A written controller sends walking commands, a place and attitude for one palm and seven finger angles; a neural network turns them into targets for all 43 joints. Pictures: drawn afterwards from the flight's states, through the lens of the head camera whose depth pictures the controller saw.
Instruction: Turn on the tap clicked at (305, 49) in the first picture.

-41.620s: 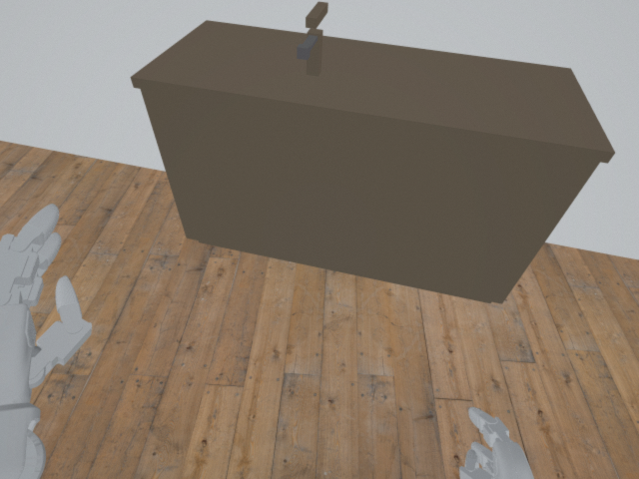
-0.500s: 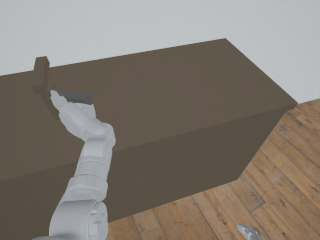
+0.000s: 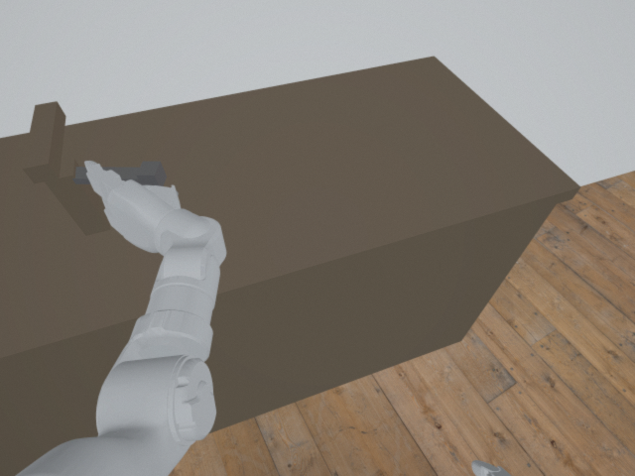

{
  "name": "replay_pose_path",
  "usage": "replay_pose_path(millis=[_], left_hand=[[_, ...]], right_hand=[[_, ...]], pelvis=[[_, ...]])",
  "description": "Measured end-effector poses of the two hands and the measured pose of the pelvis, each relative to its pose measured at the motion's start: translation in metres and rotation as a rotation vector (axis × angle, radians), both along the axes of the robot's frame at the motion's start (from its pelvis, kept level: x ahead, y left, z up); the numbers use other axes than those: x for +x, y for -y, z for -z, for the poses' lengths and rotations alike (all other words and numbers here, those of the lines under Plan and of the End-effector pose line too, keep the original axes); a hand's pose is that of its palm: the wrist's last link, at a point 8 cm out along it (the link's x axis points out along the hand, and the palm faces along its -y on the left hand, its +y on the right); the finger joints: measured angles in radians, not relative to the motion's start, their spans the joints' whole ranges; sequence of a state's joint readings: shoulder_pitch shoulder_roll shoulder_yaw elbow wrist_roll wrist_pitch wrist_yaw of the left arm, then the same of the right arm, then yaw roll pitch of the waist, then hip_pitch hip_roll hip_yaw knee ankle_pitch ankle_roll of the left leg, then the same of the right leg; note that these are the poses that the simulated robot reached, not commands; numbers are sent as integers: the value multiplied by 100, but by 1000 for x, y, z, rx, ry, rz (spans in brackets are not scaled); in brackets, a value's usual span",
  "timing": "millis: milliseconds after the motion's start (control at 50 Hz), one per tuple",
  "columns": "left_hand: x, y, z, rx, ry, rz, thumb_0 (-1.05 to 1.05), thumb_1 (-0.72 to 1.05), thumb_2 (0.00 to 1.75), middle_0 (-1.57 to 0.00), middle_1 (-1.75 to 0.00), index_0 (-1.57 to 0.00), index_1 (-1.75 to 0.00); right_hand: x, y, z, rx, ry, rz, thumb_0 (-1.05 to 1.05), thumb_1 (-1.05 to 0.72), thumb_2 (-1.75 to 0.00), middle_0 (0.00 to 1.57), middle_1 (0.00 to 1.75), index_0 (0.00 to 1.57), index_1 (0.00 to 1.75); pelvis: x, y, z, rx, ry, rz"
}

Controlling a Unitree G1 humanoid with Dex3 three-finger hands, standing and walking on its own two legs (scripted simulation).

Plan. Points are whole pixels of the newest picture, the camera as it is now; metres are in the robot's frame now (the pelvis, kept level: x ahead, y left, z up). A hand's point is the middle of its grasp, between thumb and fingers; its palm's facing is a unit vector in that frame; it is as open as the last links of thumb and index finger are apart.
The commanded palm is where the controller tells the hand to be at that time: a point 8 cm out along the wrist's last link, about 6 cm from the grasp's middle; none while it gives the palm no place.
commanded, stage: push the lever round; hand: left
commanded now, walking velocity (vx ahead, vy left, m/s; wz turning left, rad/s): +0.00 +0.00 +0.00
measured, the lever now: (152, 175) +0.48 +0.22 +0.12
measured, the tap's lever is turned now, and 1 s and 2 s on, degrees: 70 82 82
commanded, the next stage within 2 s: lift the hand up off the lever in 0.22 s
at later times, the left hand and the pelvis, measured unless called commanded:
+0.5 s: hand (175, 182) +0.48 +0.19 +0.11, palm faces +0.82 -0.56 -0.14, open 7.8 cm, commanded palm +0.42 +0.21 +0.12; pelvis +0.01 +0.00 +0.00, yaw -1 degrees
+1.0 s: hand (168, 178) +0.47 +0.20 +0.13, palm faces +0.81 -0.57 -0.13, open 7.8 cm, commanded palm +0.41 +0.21 +0.14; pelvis +0.02 +0.01 +0.01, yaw -1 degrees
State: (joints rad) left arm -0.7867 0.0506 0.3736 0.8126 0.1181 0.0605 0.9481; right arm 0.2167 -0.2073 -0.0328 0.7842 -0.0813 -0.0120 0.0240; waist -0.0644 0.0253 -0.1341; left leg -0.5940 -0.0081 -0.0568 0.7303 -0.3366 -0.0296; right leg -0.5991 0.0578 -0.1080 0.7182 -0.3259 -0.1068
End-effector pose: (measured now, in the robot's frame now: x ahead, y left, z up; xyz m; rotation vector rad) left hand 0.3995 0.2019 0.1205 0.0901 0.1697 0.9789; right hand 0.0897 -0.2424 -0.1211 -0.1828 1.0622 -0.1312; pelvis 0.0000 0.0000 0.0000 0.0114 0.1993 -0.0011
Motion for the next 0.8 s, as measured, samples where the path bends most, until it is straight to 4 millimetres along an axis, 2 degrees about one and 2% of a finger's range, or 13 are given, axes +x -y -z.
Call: replay_pose_path(millis=[220,500,640,800], left_hand=[[12,1,0,-7,0,-6,2,93,92,-15,-15,-14,-14],[21,-3,-1,-16,1,2,2,90,91,-15,-15,-14,-15],[20,-4,-3,-24,5,3,2,90,91,-15,-15,-15,-15],[20,-4,-13,-19,19,17,2,90,90,-15,-15,-15,-15]], right_hand=[[-17,7,2,-7,-46,24,1,-90,-90,20,30,20,30],[-29,8,0,-14,-66,47,1,-90,-90,20,30,20,30],[-27,2,-1,-2,-63,44,1,-90,-90,20,30,20,30],[-14,-5,-3,9,-32,31,1,-90,-90,20,30,20,30]], pelvis=[[4,2,0,2,-15,5],[6,-2,-1,-1,-24,13],[9,-4,-2,-4,-12,14],[13,-7,-5,-5,1,15]])
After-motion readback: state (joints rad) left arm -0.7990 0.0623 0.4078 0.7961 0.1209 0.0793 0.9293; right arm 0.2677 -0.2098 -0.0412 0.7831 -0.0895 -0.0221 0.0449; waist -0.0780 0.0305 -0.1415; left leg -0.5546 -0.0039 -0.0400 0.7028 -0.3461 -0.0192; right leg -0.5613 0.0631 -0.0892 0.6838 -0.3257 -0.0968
